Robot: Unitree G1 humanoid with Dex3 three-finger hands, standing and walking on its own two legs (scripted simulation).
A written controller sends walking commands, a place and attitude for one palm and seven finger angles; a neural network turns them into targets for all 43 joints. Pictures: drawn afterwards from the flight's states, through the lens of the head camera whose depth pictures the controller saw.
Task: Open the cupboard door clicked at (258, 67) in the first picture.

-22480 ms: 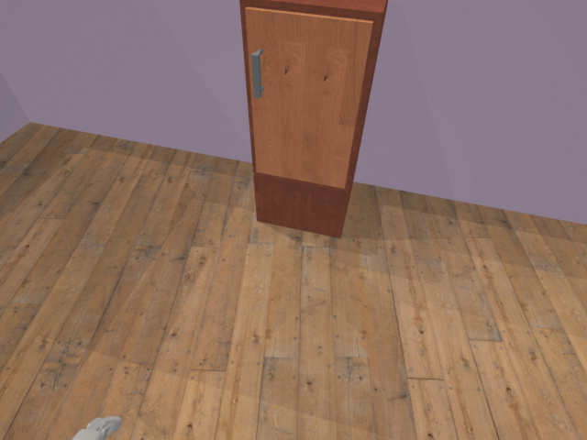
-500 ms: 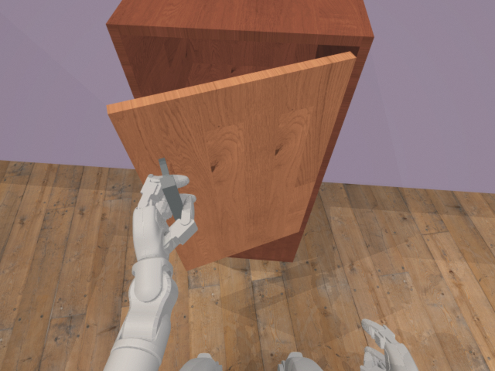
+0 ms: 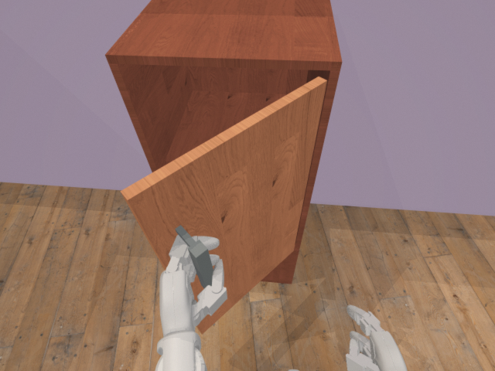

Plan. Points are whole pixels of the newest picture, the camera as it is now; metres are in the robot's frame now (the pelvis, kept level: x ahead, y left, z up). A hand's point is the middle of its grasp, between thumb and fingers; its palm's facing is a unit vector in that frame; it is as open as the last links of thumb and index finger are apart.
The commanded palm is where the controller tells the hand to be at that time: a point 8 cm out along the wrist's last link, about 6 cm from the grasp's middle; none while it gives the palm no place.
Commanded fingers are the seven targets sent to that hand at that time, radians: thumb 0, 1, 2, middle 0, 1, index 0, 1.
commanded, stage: open thumb and fingers to let go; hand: left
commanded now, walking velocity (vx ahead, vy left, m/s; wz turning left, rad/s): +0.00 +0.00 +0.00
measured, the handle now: (196, 260) +0.29 +0.09 +0.04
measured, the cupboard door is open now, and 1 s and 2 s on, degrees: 48 44 48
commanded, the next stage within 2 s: slide the hand sideways off the handle in 0.88 s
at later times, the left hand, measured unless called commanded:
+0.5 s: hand (206, 284) +0.25 +0.07 +0.04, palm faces +0.30 -0.95 -0.02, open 11.1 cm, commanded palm +0.20 +0.10 +0.04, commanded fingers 0.00 -0.50 0.30 -0.29 -1.15 -0.29 -1.15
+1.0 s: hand (209, 286) +0.25 +0.06 +0.04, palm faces +0.20 -0.98 -0.04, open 15.7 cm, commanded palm +0.20 +0.10 +0.04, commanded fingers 0.00 -0.50 0.30 -0.15 -0.30 -0.15 -0.30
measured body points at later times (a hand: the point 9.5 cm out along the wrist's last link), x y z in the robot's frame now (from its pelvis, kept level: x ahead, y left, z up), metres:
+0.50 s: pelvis -0.01 -0.01 -0.01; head +0.04 -0.03 +0.44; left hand +0.23 +0.12 +0.05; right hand +0.17 -0.22 -0.11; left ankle -0.01 +0.15 -0.68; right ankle +0.00 -0.07 -0.68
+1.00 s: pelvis -0.02 +0.02 -0.01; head +0.01 +0.00 +0.44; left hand +0.23 +0.11 +0.05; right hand +0.16 -0.19 -0.10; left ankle -0.01 +0.15 -0.68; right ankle +0.00 -0.07 -0.68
